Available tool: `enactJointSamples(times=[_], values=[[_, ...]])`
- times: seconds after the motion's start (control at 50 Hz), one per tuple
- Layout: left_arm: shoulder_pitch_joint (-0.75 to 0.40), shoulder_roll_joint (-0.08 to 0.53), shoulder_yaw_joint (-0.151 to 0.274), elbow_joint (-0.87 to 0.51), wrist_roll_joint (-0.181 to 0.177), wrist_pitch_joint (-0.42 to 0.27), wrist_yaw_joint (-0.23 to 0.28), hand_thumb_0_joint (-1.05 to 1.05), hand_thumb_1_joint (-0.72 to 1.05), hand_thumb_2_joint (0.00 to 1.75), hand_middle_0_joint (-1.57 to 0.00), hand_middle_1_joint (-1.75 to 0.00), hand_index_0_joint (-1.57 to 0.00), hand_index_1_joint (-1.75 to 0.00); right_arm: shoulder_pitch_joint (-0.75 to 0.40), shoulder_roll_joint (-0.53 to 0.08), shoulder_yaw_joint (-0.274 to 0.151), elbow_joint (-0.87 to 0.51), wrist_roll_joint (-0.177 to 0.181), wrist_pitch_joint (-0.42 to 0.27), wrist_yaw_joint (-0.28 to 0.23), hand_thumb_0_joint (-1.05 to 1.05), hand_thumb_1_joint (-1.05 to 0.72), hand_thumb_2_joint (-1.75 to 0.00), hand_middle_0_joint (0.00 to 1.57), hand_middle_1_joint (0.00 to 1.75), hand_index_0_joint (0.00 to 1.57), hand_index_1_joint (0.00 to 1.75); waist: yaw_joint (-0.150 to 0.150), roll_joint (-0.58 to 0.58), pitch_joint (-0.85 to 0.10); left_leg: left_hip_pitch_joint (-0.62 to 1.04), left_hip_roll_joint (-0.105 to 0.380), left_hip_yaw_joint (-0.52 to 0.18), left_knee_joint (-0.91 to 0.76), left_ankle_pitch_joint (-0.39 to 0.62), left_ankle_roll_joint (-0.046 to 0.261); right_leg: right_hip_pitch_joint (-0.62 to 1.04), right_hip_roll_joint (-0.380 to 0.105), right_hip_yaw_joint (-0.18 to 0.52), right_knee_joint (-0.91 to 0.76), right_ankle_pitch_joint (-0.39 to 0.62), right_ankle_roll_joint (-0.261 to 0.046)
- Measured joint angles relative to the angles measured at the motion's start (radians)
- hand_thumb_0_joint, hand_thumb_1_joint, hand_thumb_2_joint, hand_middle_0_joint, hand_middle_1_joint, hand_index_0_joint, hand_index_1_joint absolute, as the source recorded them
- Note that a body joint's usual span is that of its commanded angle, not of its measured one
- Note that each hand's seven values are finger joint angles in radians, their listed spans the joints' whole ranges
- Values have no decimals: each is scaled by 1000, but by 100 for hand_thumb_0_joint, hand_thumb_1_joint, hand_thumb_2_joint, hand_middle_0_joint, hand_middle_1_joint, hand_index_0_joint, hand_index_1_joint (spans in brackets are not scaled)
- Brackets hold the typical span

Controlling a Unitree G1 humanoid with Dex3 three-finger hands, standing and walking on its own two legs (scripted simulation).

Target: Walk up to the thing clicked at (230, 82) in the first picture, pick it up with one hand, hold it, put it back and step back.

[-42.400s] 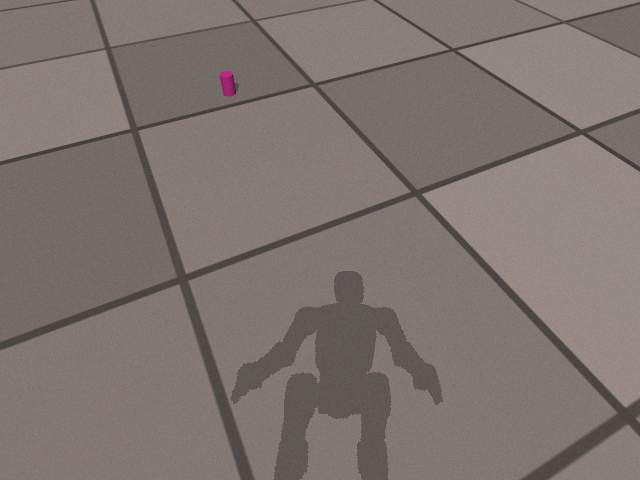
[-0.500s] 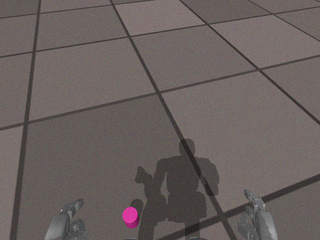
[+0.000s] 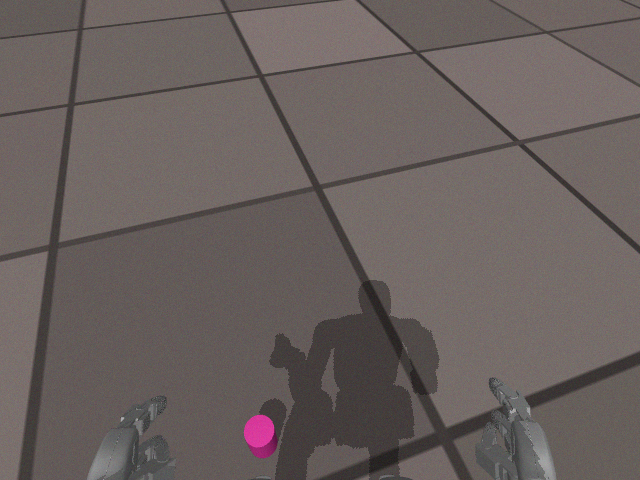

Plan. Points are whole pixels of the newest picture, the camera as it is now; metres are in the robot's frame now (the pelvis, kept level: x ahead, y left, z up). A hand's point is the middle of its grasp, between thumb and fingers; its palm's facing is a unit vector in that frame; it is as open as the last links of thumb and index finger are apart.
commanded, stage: stand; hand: left
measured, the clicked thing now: (261, 437) +0.34 +0.15 -0.65
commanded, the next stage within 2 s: none
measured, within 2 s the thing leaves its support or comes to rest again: neither
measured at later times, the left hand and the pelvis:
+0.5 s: hand (168, 468) +0.16 +0.18 -0.04, palm faces +0.04 -0.98 -0.21, open 7.4 cm; pelvis +0.00 +0.00 +0.00, yaw +0 degrees
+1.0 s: hand out of the picture +0.09 +0.24 -0.11, palm faces +0.00 -0.94 -0.33, open 7.4 cm; pelvis +0.00 +0.00 +0.04, yaw -1 degrees
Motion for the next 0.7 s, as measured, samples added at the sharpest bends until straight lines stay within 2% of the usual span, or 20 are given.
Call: enactJointSamples(times=[0.62,0.66,0.7], values=[[0,7,-2,-5,-3,1,2,1,91,89,-20,-30,-20,-30,2,1,6,-7,3,10,5,1,-90,-90,20,30,21,30,-2,2,0,-5,-2,2,3,1,3,-3,-2,2,0,2,3],[-77,25,-25,134,46,-124,11,1,91,89,-20,-30,-20,-30,-37,-5,-7,55,-53,34,36,1,-90,-90,20,30,20,30,23,-19,69,62,-7,18,-22,11,7,50,-7,18,-6,6,0],[-169,44,-32,323,85,-238,14,1,91,89,-20,-30,-20,-30,-81,-29,-2,135,-92,97,86,1,-90,-90,20,30,20,30,50,-46,115,120,-17,39,-67,33,10,91,-19,38,-22,16,-3]])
